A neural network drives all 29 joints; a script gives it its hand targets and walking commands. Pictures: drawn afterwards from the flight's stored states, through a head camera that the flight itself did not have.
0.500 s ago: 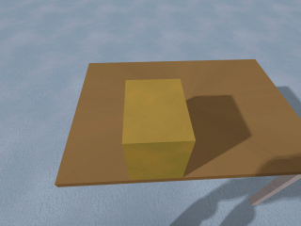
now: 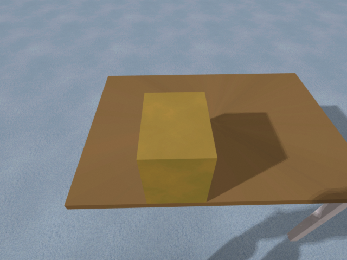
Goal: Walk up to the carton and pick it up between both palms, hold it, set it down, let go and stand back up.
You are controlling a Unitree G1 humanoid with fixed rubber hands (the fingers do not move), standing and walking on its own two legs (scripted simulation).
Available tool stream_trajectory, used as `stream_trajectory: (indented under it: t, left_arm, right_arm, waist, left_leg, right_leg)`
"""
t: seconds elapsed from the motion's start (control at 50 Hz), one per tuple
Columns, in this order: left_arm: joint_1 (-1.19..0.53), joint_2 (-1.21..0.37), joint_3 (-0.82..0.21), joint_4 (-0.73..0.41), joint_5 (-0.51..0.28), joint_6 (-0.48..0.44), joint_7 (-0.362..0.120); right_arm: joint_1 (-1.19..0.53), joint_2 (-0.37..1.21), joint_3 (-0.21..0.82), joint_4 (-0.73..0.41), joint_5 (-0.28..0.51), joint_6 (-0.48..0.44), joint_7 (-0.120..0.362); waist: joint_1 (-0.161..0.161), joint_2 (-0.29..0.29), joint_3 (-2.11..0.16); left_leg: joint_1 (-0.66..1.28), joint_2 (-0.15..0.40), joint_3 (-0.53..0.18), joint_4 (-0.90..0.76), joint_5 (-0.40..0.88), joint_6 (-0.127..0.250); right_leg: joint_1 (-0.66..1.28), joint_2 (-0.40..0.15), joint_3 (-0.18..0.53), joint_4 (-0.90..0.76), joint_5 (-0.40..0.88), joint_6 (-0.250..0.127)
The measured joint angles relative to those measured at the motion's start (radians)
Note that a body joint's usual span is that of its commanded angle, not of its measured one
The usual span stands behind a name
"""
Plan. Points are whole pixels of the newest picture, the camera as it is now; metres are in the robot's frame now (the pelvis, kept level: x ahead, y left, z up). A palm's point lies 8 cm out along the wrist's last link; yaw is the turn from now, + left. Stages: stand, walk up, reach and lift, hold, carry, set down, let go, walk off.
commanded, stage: walk up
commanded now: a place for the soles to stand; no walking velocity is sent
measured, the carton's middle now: (175, 148) +0.47 +0.02 -0.06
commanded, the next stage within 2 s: reach and lift in 0.76 s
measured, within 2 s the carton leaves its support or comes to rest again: neither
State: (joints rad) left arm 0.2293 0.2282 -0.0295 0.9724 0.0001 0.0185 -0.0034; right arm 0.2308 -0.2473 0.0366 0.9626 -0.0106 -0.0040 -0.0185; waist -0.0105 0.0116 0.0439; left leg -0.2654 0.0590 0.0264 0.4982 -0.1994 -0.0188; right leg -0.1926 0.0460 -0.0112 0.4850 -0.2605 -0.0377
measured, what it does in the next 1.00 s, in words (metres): stands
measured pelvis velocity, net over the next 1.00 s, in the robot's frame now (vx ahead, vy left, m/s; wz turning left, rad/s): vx -0.02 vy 0.01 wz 0.02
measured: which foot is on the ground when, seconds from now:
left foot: down 0.00-1.00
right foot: down 0.00-1.00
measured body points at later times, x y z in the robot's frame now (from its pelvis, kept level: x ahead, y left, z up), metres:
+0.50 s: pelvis +0.01 +0.01 +0.00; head +0.02 +0.02 +0.45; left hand +0.03 +0.27 -0.15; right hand +0.06 -0.24 -0.14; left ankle +0.04 +0.14 -0.74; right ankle +0.00 -0.10 -0.74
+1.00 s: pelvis -0.02 +0.01 -0.03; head +0.04 +0.02 +0.42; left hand +0.20 +0.26 -0.12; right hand +0.19 -0.22 -0.13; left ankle +0.04 +0.14 -0.74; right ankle +0.00 -0.10 -0.74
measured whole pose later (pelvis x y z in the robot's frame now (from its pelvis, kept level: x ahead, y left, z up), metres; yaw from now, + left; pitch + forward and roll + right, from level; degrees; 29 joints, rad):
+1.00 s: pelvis -0.02 +0.01 -0.03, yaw +1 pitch -2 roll +0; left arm -0.08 0.25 0.06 0.49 0.09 0.60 -0.02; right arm -0.10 -0.22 -0.02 0.82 0.06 0.09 0.05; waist -0.04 -0.03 0.16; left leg -0.42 0.05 0.03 0.75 -0.30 -0.02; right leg -0.35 0.01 -0.03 0.76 -0.38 -0.01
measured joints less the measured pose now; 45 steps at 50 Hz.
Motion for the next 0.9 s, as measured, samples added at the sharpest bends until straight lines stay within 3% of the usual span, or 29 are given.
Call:
stream_trajectory:
  t: [0.76,0.78,0.84,0.9]
  left_arm:
    - [0.025,0.020,0.001,0.090,0.009,-0.011,0.016]
    - [0.025,0.021,0.001,0.078,0.005,0.011,0.015]
    - [-0.067,0.056,-0.001,-0.066,-0.027,0.249,0.025]
    - [-0.211,0.071,0.026,-0.255,-0.008,0.445,0.026]
  right_arm:
    - [-0.003,0.010,-0.001,0.055,0.002,-0.009,-0.005]
    - [-0.008,0.013,-0.015,0.059,-0.007,-0.009,0.001]
    - [-0.122,0.039,-0.119,0.052,-0.072,0.027,0.046]
    - [-0.240,0.037,-0.134,-0.036,-0.048,0.076,0.076]
  waist:
    - [0.006,-0.014,0.004]
    - [0.005,-0.015,-0.002]
    - [-0.010,-0.037,0.016]
    - [-0.008,-0.046,0.068]
  left_leg:
    - [0.019,-0.034,-0.014,-0.031,0.007,0.017]
    - [0.006,-0.034,-0.013,-0.021,-0.002,0.016]
    - [-0.115,-0.034,0.002,0.120,-0.083,0.010]
    - [-0.192,-0.026,0.005,0.237,-0.066,0.002]
  right_leg:
    - [0.033,-0.032,-0.016,-0.038,0.001,0.025]
    - [0.017,-0.033,-0.017,-0.023,-0.013,0.023]
    - [-0.116,-0.050,-0.022,0.150,-0.094,0.014]
    - [-0.196,-0.053,-0.027,0.285,-0.117,0.019]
